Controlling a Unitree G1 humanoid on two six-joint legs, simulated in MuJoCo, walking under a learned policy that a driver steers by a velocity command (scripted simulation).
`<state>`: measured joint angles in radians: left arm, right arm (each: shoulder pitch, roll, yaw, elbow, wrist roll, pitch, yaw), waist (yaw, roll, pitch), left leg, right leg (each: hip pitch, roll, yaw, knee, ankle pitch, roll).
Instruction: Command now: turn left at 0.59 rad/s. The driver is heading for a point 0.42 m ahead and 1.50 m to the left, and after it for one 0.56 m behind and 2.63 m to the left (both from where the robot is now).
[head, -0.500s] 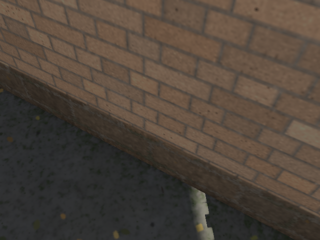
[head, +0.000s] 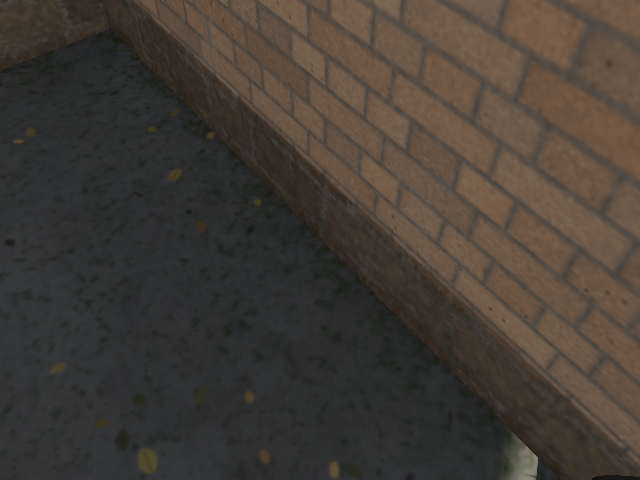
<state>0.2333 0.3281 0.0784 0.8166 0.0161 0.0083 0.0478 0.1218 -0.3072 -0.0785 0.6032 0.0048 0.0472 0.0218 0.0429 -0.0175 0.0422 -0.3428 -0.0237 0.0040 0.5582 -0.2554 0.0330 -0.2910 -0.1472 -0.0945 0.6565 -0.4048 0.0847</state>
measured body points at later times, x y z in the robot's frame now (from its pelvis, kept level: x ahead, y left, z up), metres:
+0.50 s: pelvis +0.02 -0.01 +0.01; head +0.06 -0.01 +0.46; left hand +0.07 +0.31 -0.08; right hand +0.27 -0.23 -0.08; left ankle -0.01 +0.10 -0.69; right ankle +0.07 -0.13 -0.73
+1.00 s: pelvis +0.05 +0.08 +0.02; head +0.04 +0.12 +0.47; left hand +0.02 +0.40 -0.09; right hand +0.25 -0.11 -0.07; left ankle -0.05 +0.12 -0.73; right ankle +0.19 -0.03 -0.65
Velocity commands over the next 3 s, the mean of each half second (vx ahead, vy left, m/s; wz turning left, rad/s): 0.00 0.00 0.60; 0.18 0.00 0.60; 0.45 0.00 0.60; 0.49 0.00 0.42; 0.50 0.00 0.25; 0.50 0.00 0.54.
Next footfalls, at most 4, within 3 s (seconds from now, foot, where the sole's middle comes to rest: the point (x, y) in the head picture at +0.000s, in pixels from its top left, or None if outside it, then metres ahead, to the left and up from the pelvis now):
0.42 right None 0.11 -0.11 -0.76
0.80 left None -0.01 0.14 -0.76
1.28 right None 0.39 0.19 -0.76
1.78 left None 0.33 0.58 -0.76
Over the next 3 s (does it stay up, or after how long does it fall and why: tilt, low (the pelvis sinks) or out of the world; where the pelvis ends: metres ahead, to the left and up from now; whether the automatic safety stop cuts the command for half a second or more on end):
stays up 0.58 1.03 0.01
